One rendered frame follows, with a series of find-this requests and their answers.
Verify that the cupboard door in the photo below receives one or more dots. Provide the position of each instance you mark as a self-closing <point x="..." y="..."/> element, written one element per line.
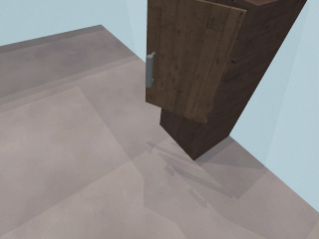
<point x="193" y="40"/>

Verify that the handle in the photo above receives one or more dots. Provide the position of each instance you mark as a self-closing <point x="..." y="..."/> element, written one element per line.
<point x="149" y="69"/>

